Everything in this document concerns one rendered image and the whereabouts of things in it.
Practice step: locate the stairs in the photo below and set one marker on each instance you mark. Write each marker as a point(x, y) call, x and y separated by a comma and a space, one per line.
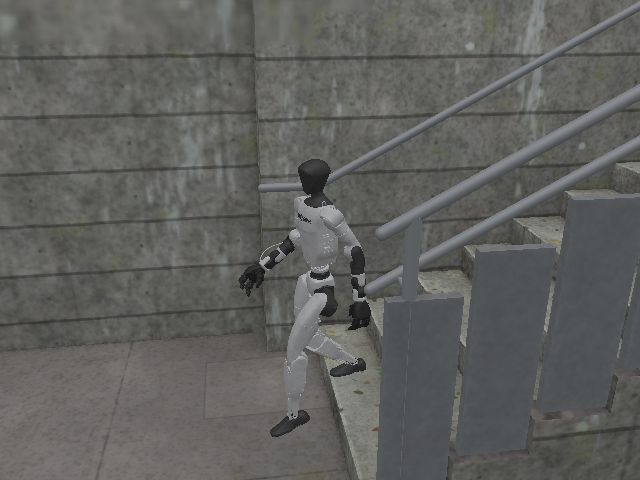
point(355, 398)

